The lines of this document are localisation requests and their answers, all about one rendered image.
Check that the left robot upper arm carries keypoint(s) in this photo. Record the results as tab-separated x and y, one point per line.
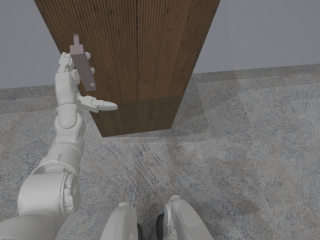
46	200

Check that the robot left thigh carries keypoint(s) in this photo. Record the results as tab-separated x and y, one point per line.
122	222

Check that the robot left hand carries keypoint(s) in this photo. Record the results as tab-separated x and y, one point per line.
66	81

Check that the handle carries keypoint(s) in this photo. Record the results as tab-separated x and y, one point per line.
80	60

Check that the robot left shin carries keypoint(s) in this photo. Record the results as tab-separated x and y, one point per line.
135	235

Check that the cupboard door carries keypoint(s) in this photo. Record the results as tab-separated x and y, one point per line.
140	49

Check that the left robot forearm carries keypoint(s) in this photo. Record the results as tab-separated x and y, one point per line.
67	148

